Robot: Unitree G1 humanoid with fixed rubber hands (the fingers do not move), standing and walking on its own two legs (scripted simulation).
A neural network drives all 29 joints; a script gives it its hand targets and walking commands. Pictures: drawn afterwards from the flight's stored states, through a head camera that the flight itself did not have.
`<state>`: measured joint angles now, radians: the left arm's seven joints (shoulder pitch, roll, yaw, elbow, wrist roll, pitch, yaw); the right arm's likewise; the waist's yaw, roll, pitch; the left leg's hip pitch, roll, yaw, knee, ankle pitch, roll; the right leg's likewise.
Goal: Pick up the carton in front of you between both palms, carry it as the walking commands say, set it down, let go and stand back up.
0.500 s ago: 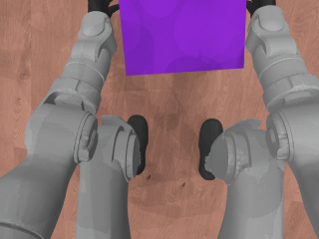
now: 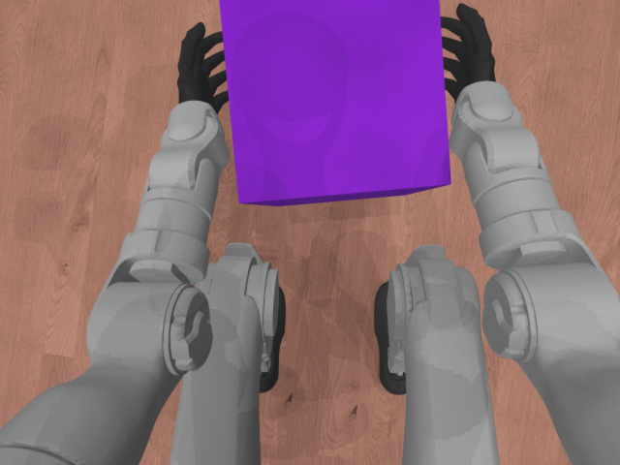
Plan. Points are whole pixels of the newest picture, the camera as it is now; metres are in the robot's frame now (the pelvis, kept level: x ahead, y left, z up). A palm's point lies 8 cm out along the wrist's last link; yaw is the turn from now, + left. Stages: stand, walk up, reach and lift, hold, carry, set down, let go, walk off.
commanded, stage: reach and lift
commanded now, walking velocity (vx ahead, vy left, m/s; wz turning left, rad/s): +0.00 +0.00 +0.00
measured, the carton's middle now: (335, 121) +0.50 -0.01 -0.16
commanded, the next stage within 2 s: none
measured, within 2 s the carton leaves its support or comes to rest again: neither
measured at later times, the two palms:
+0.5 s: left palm (119, 49) +0.47 +0.14 +0.08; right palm (574, 40) +0.47 -0.16 +0.08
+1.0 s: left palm out of the picture +0.44 +0.14 +0.25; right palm out of the picture +0.43 -0.16 +0.24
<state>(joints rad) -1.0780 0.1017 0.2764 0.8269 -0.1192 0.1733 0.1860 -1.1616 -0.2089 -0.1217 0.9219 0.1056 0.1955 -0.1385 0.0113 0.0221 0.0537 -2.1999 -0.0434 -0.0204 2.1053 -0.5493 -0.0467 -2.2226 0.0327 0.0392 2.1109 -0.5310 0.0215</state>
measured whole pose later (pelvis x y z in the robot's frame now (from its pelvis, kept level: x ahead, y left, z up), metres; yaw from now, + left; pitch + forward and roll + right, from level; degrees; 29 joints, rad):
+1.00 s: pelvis +0.07 +0.00 +0.27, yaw -2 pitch +25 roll +0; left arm -0.51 -0.12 0.38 0.59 0.18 0.32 0.06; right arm -0.52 0.09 -0.33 0.61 -0.19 0.33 -0.05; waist 0.01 0.01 -0.23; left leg -1.16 -0.05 -0.06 1.19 -0.47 -0.02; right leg -1.18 0.04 0.05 1.18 -0.44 0.01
